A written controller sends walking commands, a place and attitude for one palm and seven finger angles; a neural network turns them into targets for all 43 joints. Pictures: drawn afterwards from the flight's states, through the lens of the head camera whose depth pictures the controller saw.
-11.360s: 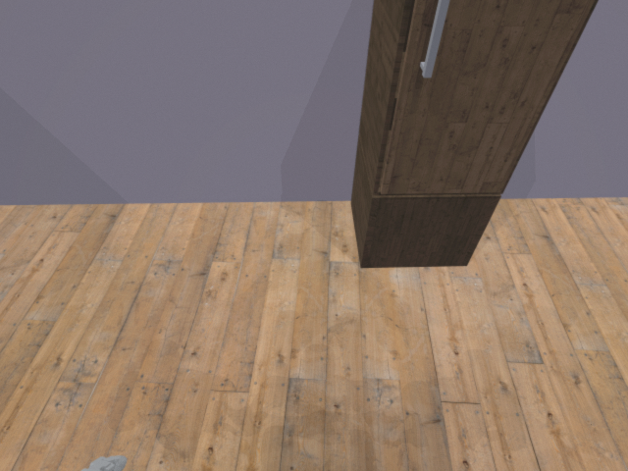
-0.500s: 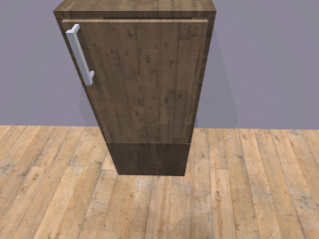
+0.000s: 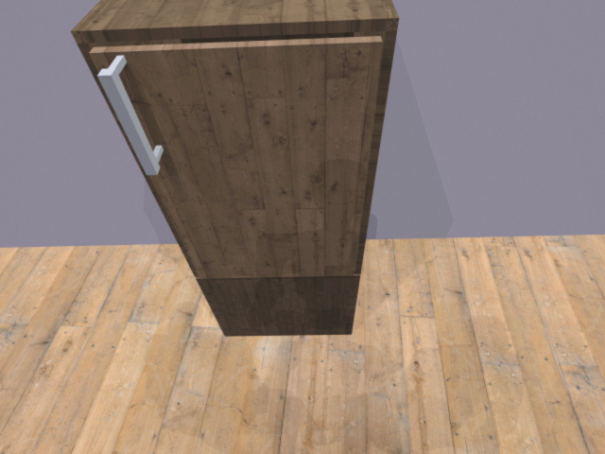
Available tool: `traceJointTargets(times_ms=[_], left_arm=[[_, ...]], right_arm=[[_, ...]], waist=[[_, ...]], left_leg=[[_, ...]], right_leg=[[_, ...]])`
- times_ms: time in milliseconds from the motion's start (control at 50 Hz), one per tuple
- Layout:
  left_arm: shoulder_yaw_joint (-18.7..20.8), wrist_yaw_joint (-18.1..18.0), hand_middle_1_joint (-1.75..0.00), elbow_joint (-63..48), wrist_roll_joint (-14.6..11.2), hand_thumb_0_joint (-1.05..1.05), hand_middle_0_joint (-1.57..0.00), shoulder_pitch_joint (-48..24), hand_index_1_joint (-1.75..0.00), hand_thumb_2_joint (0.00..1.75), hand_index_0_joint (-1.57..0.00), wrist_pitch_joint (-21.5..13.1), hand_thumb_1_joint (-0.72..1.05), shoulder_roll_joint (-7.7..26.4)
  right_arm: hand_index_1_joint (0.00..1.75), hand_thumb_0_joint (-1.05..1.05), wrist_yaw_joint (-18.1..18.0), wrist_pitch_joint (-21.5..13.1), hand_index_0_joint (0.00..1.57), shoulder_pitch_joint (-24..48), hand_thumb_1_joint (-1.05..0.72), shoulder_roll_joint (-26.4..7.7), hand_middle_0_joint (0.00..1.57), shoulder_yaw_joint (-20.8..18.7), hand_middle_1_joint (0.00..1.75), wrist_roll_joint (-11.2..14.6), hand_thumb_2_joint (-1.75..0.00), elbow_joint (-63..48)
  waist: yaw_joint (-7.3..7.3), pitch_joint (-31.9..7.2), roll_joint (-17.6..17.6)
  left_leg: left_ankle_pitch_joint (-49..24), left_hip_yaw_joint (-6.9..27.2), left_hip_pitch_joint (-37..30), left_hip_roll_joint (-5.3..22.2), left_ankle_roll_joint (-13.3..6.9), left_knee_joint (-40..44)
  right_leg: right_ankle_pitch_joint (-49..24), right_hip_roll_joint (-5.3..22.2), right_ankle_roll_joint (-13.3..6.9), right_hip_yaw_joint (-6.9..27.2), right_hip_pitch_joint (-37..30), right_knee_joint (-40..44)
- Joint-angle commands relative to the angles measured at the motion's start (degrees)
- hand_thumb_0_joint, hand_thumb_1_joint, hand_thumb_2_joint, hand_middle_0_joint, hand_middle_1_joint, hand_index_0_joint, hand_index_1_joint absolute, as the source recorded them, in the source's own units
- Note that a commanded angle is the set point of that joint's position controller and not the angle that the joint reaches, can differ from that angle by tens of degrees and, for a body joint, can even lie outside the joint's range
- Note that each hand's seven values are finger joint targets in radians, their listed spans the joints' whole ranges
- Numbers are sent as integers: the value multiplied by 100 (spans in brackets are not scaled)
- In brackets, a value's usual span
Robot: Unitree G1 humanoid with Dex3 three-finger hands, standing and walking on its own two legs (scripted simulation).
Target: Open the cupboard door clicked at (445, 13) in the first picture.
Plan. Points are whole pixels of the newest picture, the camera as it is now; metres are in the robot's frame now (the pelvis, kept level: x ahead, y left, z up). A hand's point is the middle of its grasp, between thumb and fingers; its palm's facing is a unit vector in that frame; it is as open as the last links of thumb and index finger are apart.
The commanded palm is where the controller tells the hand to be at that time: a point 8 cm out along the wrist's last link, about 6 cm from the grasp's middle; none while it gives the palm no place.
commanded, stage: come to a stop and stand still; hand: left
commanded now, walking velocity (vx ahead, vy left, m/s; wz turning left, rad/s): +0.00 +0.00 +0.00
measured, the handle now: (136, 119) +0.54 +0.27 +0.16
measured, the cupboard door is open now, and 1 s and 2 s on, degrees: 0 0 0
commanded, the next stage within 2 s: look again from close up in 0.58 s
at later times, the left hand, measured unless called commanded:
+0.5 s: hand out of the picture -0.02 +0.14 -0.17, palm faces +0.04 -0.98 -0.20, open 7.3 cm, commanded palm none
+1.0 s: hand out of the picture -0.02 +0.18 -0.17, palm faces +0.02 -0.97 -0.23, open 7.3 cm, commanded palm none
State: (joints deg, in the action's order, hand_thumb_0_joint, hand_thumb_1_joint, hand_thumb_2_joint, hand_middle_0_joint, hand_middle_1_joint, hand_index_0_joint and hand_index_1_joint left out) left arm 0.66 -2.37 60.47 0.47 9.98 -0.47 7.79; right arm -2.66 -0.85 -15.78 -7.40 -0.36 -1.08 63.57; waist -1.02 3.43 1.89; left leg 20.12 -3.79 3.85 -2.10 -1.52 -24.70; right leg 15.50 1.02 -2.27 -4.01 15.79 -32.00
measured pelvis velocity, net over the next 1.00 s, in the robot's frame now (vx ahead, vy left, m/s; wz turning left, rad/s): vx -0.03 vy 0.00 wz -0.01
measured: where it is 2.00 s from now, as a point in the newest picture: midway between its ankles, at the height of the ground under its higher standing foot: outside the picture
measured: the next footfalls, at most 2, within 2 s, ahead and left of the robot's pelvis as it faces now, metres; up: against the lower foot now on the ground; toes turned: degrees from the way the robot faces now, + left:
none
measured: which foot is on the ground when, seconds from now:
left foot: down 0.00-1.00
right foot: down 0.00-1.00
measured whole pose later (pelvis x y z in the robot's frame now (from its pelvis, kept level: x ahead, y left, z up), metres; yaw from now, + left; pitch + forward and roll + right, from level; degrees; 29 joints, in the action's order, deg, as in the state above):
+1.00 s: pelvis -0.03 +0.00 +0.00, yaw +0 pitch -1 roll +0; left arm -0.2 -2.0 64.3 0.6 17.2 -0.9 7.4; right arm -1.6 -1.3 -22.5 -6.3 1.0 -1.4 62.0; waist -1.0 -1.3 2.9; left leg 18.9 -4.0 6.7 -1.2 -2.0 -26.9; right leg 11.1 0.0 -2.3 -3.9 16.1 -28.5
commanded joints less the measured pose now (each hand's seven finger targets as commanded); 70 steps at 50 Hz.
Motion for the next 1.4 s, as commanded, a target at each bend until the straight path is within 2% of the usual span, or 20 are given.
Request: traceJointTargets(times_ms=[0, 100, 180, 380, 640, 660, 680, 700, 720, 740, 780, 900, 1240, 1260, 1280, 1300, 1320, 1340, 1360, 1380], left_arm=[[97, -13, -30, -103, -13, 0, -20, 475, -30, 90, -20, -77, 90, 578], [103, 13, -30, -75, 1, 0, -20, 458, -30, 90, -20, -98, 90, 683], [119, 37, -30, -66, 6, 0, -20, 451, -30, 90, -20, -117, 90, 786], [59, 63, -30, 75, -9, 0, -20, 675, -30, 90, -20, -107, 90, 721], [24, 45, -30, 199, -14, 0, -20, 1017, -30, 90, -20, -112, 90, 498], [70, -215, -30, 387, 60, 0, -20, 1537, -30, 90, -20, -281, 90, 726], [138, -185, -30, 179, 20, 0, -20, 1388, -30, 90, -20, -269, 90, 1014], [77, -125, -30, 123, 27, 0, -20, 1243, -30, 90, -20, -272, 90, 833], [63, -80, -30, 148, 24, 0, -20, 1057, -30, 90, -20, -270, 90, 805], [70, -51, -30, 102, 37, 0, -20, 957, -30, 90, -20, -256, 90, 670], [36, -18, -30, 109, 24, 0, -20, 851, -30, 90, -20, -213, 90, 485], [-24, 40, -30, 204, -18, 0, -20, 1013, -30, 90, -20, -160, 90, 327], [-38, 38, -30, 298, -27, 0, -20, 1001, -30, 90, -20, -128, 90, 277], [-28, -213, -30, 507, 24, 0, -20, 1605, -30, 90, -20, -157, 90, 624], [454, -102, -32, -8270, -1126, 0, -20, -3005, -32, 89, -20, -1460, 88, 1852], [403, -362, -33, -7168, -668, 0, -20, -981, -33, 88, -20, -1031, 85, 1494], [263, -660, -34, -6608, -770, 0, -21, -661, -34, 87, -21, -690, 83, 1167], [-352, -694, -36, -5298, -777, 0, -21, 1030, -36, 86, -21, -141, 81, -14], [-510, -579, -37, -6341, -1010, 0, -21, 602, -37, 85, -21, -185, 78, -116], [-277, -509, -39, -6841, -1042, 0, -21, 610, -39, 84, -21, -425, 76, 204]], right_arm=[[30, 0, -20, -115, 20, -543, -90, -473, 20, -42, 30, 16, -90, -7], [30, 0, 11, -89, 20, -518, -90, -516, 20, -35, 30, 16, -90, 11], [30, 0, 33, -80, 20, -505, -90, -556, 20, -30, 30, 7, -90, 26], [30, 0, 60, -22, 20, -731, -90, -482, 20, 42, 30, 8, -90, 109], [30, 0, 46, -39, 20, -1113, -90, -275, 20, 87, 30, 17, -90, 198], [30, 0, 71, -146, 20, -415, -90, -662, 20, -40, 30, 44, -90, -94], [30, 0, 34, -39, 20, -992, -90, -330, 20, -48, 30, 88, -90, -356], [30, 0, 40, -27, 20, -939, -90, -248, 20, -11, 30, 56, -90, -322], [30, 0, 81, -4, 20, -1016, -90, -87, 20, 7, 30, 48, -90, -272], [30, 0, 104, -27, 20, -1273, -90, -117, 20, 14, 30, 4, -90, -250], [30, 0, 109, -18, 20, -1330, -90, -215, 20, 15, 30, -10, -90, -264], [30, 0, 78, -114, 20, -1184, -90, -329, 20, 70, 30, -6, -90, -293], [30, 0, 33, -184, 20, -1054, -90, -416, 20, 127, 30, 14, -90, -23], [30, 0, 100, -177, 20, -274, -90, -729, 20, 25, 30, 111, -90, -416], [30, 0, -185, -1110, 20, -134, -90, -1824, 20, -104, 30, 344, -90, -2593], [30, 0, -340, -1646, 20, 528, -90, -1352, 20, 68, 30, 314, -90, -2302], [30, 0, -330, -1814, 20, 359, -90, -1359, 20, -42, 30, 349, -90, -1950], [30, 0, -229, -1831, 20, 80, -90, -996, 20, -29, 30, 394, -90, -1810], [30, 0, -215, -1924, 20, 190, -90, -1152, 20, -5, 30, 493, -90, -2272], [30, 0, -249, -2070, 20, 285, -90, -1308, 20, -67, 30, 481, -90, -2485]], waist=[[131, -221, -183], [105, -73, -310], [107, 17, -200], [93, 238, -252], [113, 248, -223], [321, 82, -170], [-55, -803, -25], [-28, -640, 480], [-117, -596, 258], [-171, -527, 96], [-141, -12, -460], [62, 514, -114], [96, 220, -157], [430, 254, -1323], [-421, -2667, 124], [45, -2391, 973], [-45, -1736, 1328], [-44, -926, 717], [-38, -370, 390], [-36, -510, -13]], left_leg=[[-2283, 564, 407, 885, -37, 552], [-1077, 513, 613, 779, -3, 663], [-752, 482, 680, 747, -4, 698], [-421, 422, 750, 678, 8, 658], [-377, 443, 978, 684, 1, 690], [-298, -158, 1321, 701, 222, -390], [500, 194, 1172, 500, 187, -668], [405, 263, 972, 505, 144, -599], [46, 240, 644, 546, 98, -426], [-288, 343, 547, 515, 38, -282], [-226, 456, 934, 656, -46, -69], [-121, 756, 1599, 754, -139, 704], [-836, 741, 1181, 802, -137, 928], [-1365, 378, 1377, 1007, -16, -54], [-1583, 579, 308, 226, 32, 393], [-2048, 412, 282, 310, 152, 498], [-1545, 365, 678, 339, 329, 489], [-1167, 550, 1193, 370, 388, 573], [-844, 687, 1463, 364, 289, 502], [-619, 707, 1443, 354, 227, 287]], right_leg=[[-2196, 592, -132, 716, -775, 437], [-1687, 660, -181, 883, -822, 879], [-1057, 642, -192, 974, -773, 1171], [13, 612, -148, 1091, -542, 1659], [98, 541, -116, 1007, -572, 1604], [-4022, 805, 525, 1096, -1037, 1081], [-2879, 1318, 187, 1606, -1296, 1210], [-1616, 1317, -305, 1612, -763, 1305], [-337, 1123, -481, 1368, -324, 1436], [318, 933, -462, 1220, -22, 1375], [808, 688, -319, 1060, 215, 1414], [30, 432, -167, 859, -251, 957], [-972, 465, -61, 678, -676, 649], [-2698, 663, 55, 634, -601, 417], [-1517, 117, 110, 737, -1026, 352], [-719, -65, -134, 655, -946, 202], [-255, 2, -64, 454, -499, 136], [-124, 31, 16, 154, -133, 229], [-109, 42, 62, 133, -63, 320], [73, 43, 81, 126, 29, 397]])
